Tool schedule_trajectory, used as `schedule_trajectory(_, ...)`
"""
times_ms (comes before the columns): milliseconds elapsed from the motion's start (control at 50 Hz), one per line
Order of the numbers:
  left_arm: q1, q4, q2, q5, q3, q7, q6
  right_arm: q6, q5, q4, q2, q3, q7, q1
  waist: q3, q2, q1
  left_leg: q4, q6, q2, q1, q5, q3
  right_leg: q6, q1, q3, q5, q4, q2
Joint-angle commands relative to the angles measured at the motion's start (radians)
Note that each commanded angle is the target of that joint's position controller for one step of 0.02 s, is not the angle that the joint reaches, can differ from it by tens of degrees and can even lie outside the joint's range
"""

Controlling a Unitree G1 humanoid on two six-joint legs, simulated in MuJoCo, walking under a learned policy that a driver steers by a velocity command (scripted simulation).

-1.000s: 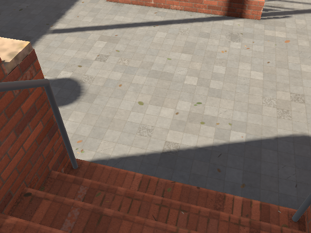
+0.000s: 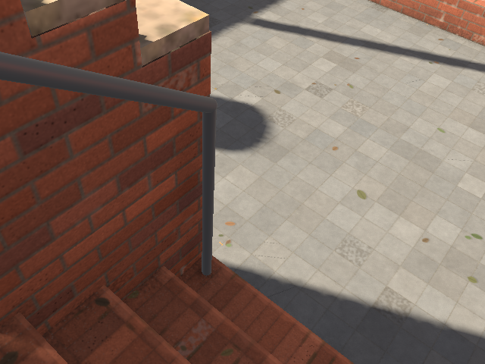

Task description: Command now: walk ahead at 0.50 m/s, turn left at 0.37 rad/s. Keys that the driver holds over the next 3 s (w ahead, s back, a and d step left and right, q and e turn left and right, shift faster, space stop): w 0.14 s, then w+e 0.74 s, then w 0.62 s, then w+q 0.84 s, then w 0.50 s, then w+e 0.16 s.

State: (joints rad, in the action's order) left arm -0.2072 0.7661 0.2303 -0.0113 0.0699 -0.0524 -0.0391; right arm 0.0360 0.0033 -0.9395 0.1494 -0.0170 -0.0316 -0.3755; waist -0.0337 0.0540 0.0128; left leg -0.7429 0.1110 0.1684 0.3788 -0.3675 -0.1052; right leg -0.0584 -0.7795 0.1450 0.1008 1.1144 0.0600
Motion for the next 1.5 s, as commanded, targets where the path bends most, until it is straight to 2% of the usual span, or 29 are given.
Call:
schedule_trajectory(20, -0.031, -0.065, 0.037, -0.013, 0.018, 0.034, 0.005, 0.0, 0.013, 0.01, 0.099, -0.007, -0.041, -0.094, 0.015, -0.125, 0.026, 0.147, 0.112, -0.203, 0.06, 0.19, -0.272, 0.001, 0.089, 0.008, 0.27, -0.176, -0.025)
schedule_trajectory(220, 0.092, -0.156, 0.073, 0.018, 0.011, 0.087, -0.043, -0.007, 0.016, 0.037, 0.117, -0.019, -0.042, -0.162, 0.159, -0.109, -0.093, -0.189, 0.181, -0.195, -0.069, 0.16, -0.378, 0.039, 0.035, 0.023, 0.105, -0.489, -0.031)
schedule_trajectory(300, -0.252, -0.023, 0.054, 0.068, 0.026, 0.088, -0.035, -0.006, 0.011, 0.043, 0.114, -0.011, -0.034, -0.018, 0.127, -0.124, 0.039, -0.468, 0.139, -0.226, 0.084, 0.395, -0.302, 0.134, 0.443, -0.007, -0.057, -0.687, 0.004)
schedule_trajectory(340, -0.82, 0.19, 0.038, 0.029, 0.029, 0.095, 0.0, 0.035, -0.041, 0.038, 0.107, -0.019, 0.024, 0.127, -0.03, 0.16, 0.31, -1.456, -0.026, 0.009, 0.617, 0.015, 0.087, 0.26, 1.162, -0.055, 0.375, -0.615, 0.019)
schedule_trajectory(360, -0.681, 0.17, 0.066, 0.03, 0.0, 0.11, -0.012, 0.068, -0.012, 0.109, 0.088, -0.009, 0.029, -0.005, -0.036, 0.394, 0.126, -1.637, -0.066, 0.006, 0.86, -0.395, 0.061, 0.342, 1.264, 0.221, 0.813, -0.422, 0.134)
schedule_trajectory(400, -0.516, 0.104, 0.086, -0.017, -0.001, 0.096, -0.003, 0.093, 0.026, 0.177, 0.096, 0.006, 0.036, 0.058, -0.092, 0.151, 0.066, -1.458, -0.097, -0.102, 0.919, -0.287, 0.029, 0.474, 1.144, 0.43, 0.5, -0.577, 0.248)
schedule_trajectory(420, -0.417, 0.098, 0.201, -0.014, 0.029, 0.078, -0.003, 0.081, 0.048, 0.216, 0.083, 0.012, 0.014, 0.143, -0.035, 0.0, 0.035, -1.363, -0.111, -0.142, 0.932, -0.216, 0.029, 0.511, 0.958, 0.63, 0.07, -0.678, 0.305)
schedule_trajectory(440, -0.316, 0.078, 0.17, -0.014, 0.005, 0.067, -0.018, 0.064, 0.037, 0.243, 0.102, 0.014, -0.005, 0.238, 0.099, -0.18, -0.009, -1.215, -0.114, -0.2, 0.938, -0.135, -0.006, 0.481, 0.756, 0.664, -0.058, -0.692, 0.302)
schedule_trajectory(480, -0.249, 0.068, 0.114, 0.001, -0.027, 0.046, -0.048, 0.04, 0.002, 0.248, 0.124, 0.009, -0.021, 0.197, 0.173, -0.163, -0.083, -0.906, -0.11, -0.228, 0.844, 0.051, -0.034, 0.371, 0.509, 0.502, -0.018, -0.651, 0.174)
schedule_trajectory(520, -0.174, 0.041, 0.12, 0.028, -0.023, 0.011, -0.044, 0.048, -0.09, 0.312, 0.133, 0.008, -0.01, 0.326, 0.13, -0.093, -0.048, -0.2, -0.117, -0.194, 0.181, 0.555, 0.086, 0.26, 0.093, 0.198, -0.049, -0.752, -0.063)
schedule_trajectory(560, -0.228, 0.093, 0.125, 0.009, -0.017, 0.022, -0.032, 0.048, -0.04, 0.236, 0.078, 0.003, 0.03, 0.129, -0.035, 0.092, -0.104, -0.351, -0.121, -0.156, -0.121, 0.741, 0.097, 0.28, 0.123, 0.207, 0.108, -0.69, -0.015)
schedule_trajectory(580, -0.273, 0.105, 0.06, 0.048, -0.02, 0.011, -0.031, 0.054, -0.028, 0.244, 0.133, -0.008, 0.038, 0.137, -0.017, 0.079, -0.063, -0.223, -0.094, -0.214, 0.157, 0.808, -0.043, 0.281, 0.443, 0.266, -0.023, -0.548, -0.028)
schedule_trajectory(680, -0.529, 0.124, 0.029, 0.044, -0.004, -0.027, 0.041, 0.132, 0.006, 0.424, 0.12, 0.0, 0.106, 0.666, 0.123, 0.077, 0.215, 0.148, -0.095, -0.189, 0.757, 0.596, -0.074, 0.283, 1.026, 0.479, -0.302, -0.363, -0.018)
schedule_trajectory(760, -0.366, 0.076, 0.037, 0.046, -0.007, -0.026, 0.052, 0.108, -0.023, 0.398, 0.09, -0.016, 0.096, 0.416, 0.082, 0.055, 0.129, 0.367, -0.087, -0.169, -0.089, 0.979, -0.053, 0.228, 0.403, 0.361, -0.56, -0.234, -0.166)
schedule_trajectory(800, -0.274, 0.081, 0.075, 0.05, -0.002, -0.012, 0.039, 0.065, 0.016, 0.305, 0.158, -0.066, 0.056, 0.058, 0.056, 0.077, -0.091, 0.423, -0.094, -0.275, -0.341, 0.899, -0.072, 0.204, 0.35, 0.312, -0.565, 0.089, -0.182)
schedule_trajectory(840, -0.351, 0.154, -0.019, 0.072, -0.016, 0.045, 0.01, 0.045, -0.026, 0.162, 0.241, -0.083, 0.052, -0.334, -0.066, -0.137, -0.228, 0.147, -0.074, -0.4, -0.786, 0.986, -0.101, 0.129, 0.007, 0.222, -1.005, 0.726, -0.31)
schedule_trajectory(880, -0.611, 0.141, -0.003, 0.081, -0.005, 0.054, 0.002, 0.047, -0.009, 0.112, 0.262, -0.071, 0.084, -0.264, -0.17, -0.515, -0.036, 0.058, 0.033, -0.54, -0.792, 1.009, -0.309, 0.045, -0.153, 0.184, -0.948, 0.952, -0.216)
schedule_trajectory(900, -0.539, 0.08, 0.028, 0.083, -0.002, 0.038, 0.01, 0.043, 0.014, 0.094, 0.29, -0.081, 0.091, -0.179, -0.163, -0.525, 0.001, 0.232, 0.148, -0.627, -0.639, 0.434, -0.525, 0.03, -0.206, 0.098, -0.842, 0.958, -0.163)
schedule_trajectory(920, -0.389, 0.059, 0.101, 0.096, 0.019, 0.011, 0.035, 0.038, -0.004, 0.142, 0.177, -0.053, 0.097, -0.034, -0.021, -0.218, 0.005, 0.379, 0.133, -0.54, -0.311, 0.078, -0.453, 0.075, -0.125, 0.047, -0.589, 0.726, -0.101)
schedule_trajectory(980, -0.296, 0.048, 0.048, 0.043, 0.01, -0.026, 0.057, 0.085, -0.025, 0.095, 0.141, -0.033, 0.069, 0.015, 0.147, -0.114, 0.036, 0.338, 0.11, -0.486, 0.082, 0.173, -0.354, 0.111, -0.071, 0.139, -0.335, 0.422, -0.047)
schedule_trajectory(1060, -0.297, 0.025, 0.004, 0.038, 0.011, -0.002, 0.051, 0.053, -0.064, 0.02, 0.189, -0.036, 0.009, -0.017, 0.031, -0.132, 0.099, 0.307, 0.116, -0.43, 0.132, 0.398, -0.27, 0.053, 0.1, 0.09, -0.095, 0.215, -0.038)
schedule_trajectory(1120, -0.156, -0.02, 0.049, 0.027, 0.021, 0.027, 0.046, 0.052, 0.021, -0.019, 0.13, -0.035, -0.019, -0.087, 0.079, -0.13, 0.051, 0.188, 0.067, -0.364, -0.014, 0.209, -0.172, 0.077, -0.072, 0.174, 0.258, -0.12, -0.038)
schedule_trajectory(1200, -0.051, -0.073, 0.038, -0.001, 0.004, 0.065, 0.041, 0.035, 0.025, 0.001, 0.136, -0.022, -0.034, -0.12, 0.086, -0.109, 0.022, 0.106, 0.081, -0.332, 0.079, 0.041, -0.149, 0.05, 0.102, 0.037, 0.427, -0.234, -0.027)
schedule_trajectory(1340, 0.133, -0.144, 0.048, 0.04, -0.007, 0.095, 0.014, -0.015, 0.042, 0.027, 0.182, -0.049, -0.048, -0.165, 0.193, -0.157, -0.132, -0.135, 0.076, -0.321, -0.092, 0.06, -0.192, 0.041, 0.091, -0.026, 0.092, -0.602, 0.012)
schedule_trajectory(1400, -0.237, -0.009, 0.07, 0.039, 0.034, 0.08, 0.018, -0.027, 0.025, 0.006, 0.182, -0.055, -0.032, -0.045, 0.093, -0.141, 0.052, -0.502, 0.028, -0.306, 0.004, 0.307, -0.119, 0.12, 0.532, -0.117, 0.089, -0.827, 0.037)
schedule_trajectory(1420, -0.396, 0.069, 0.076, 0.02, 0.045, 0.067, 0.017, -0.007, 0.021, -0.035, 0.14, -0.057, -0.016, -0.067, 0.026, -0.026, 0.127, -0.845, -0.006, -0.216, 0.147, 0.328, -0.049, 0.16, 0.827, -0.164, 0.242, -0.887, 0.027)
schedule_trajectory(1440, -0.543, 0.134, 0.077, 0.003, 0.023, 0.074, 0.005, 0.015, -0.004, -0.024, 0.059, -0.047, 0.002, -0.087, 0.014, 0.243, 0.146, -1.333, -0.052, -0.054, 0.545, -0.449, -0.026, 0.227, 1.094, -0.034, 0.72, -0.609, 0.142)
schedule_trajectory(1460, -0.535, 0.144, 0.084, 0.001, 0.005, 0.095, -0.005, 0.049, 0.03, 0.009, 0.061, -0.038, 0.021, -0.194, -0.057, 0.354, 0.061, -1.51, -0.06, -0.071, 0.777, -0.51, -0.065, 0.244, 1.19, 0.039, 0.973, -0.346, 0.2)
schedule_trajectory(1500, -0.53, 0.171, 0.115, 0.027, 0.017, 0.115, -0.006, 0.066, 0.057, 0.092, 0.09, -0.036, 0.027, -0.057, -0.175, 0.129, 0.073, -1.418, -0.066, -0.134, 0.898, -0.328, -0.023, 0.378, 1.113, 0.243, 0.278, -0.502, 0.285)
